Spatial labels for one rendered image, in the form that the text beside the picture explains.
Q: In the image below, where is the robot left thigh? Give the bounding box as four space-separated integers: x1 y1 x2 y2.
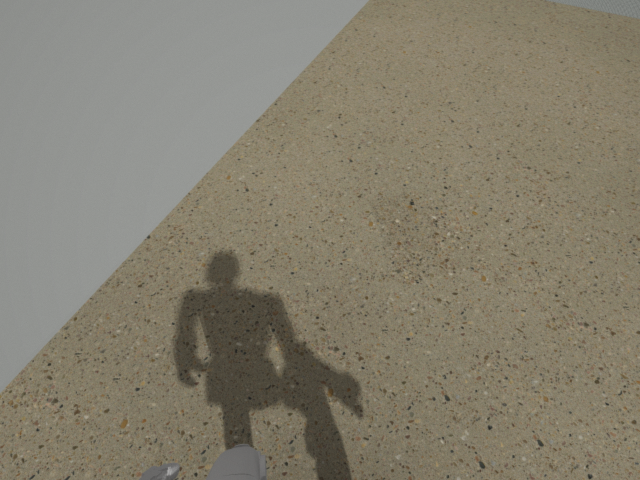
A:
206 446 267 480

